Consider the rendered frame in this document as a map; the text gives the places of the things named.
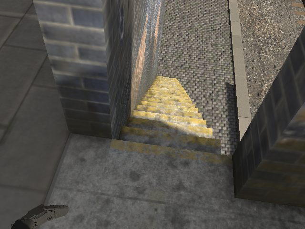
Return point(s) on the stairs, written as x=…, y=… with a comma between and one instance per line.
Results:
x=166, y=116

